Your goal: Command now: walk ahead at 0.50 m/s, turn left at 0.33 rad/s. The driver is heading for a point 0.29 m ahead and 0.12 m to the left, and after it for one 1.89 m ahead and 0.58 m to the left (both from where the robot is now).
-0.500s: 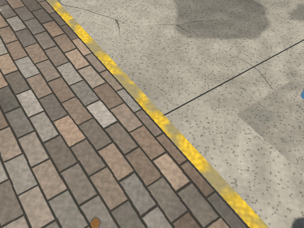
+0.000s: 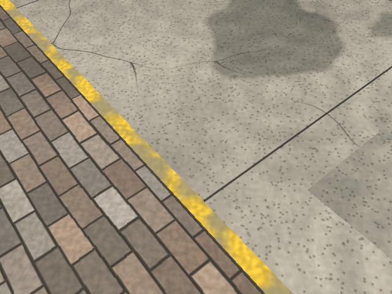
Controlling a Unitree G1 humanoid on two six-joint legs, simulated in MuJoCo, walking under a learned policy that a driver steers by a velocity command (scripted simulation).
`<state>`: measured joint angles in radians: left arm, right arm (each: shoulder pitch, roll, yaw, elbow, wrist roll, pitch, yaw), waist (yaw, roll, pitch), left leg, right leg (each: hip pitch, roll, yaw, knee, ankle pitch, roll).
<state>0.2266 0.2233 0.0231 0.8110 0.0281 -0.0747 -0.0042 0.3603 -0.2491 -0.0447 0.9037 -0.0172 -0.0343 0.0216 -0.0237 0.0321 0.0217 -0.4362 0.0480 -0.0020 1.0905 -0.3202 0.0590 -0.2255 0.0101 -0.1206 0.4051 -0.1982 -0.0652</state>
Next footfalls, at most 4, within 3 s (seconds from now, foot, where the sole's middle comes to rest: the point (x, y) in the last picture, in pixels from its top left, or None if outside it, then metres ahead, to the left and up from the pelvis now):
0.36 left None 0.32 0.13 -0.78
0.92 right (181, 245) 0.67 0.10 -0.78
1.40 left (103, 225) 0.77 0.40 -0.78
1.86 right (161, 214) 0.80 0.18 -0.78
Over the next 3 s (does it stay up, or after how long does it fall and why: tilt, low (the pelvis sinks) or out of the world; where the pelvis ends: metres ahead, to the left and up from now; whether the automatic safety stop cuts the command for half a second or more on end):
stays up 1.03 0.28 0.00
